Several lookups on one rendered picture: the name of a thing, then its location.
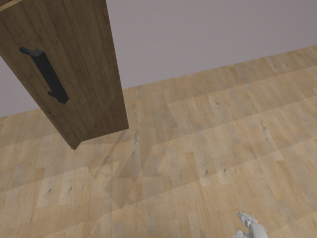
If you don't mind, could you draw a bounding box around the robot right hand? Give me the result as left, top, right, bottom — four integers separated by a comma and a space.
233, 212, 268, 238

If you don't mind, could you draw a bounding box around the handle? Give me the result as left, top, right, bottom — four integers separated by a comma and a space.
19, 47, 69, 104

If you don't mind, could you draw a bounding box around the cupboard door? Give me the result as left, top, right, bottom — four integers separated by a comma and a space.
0, 0, 119, 151

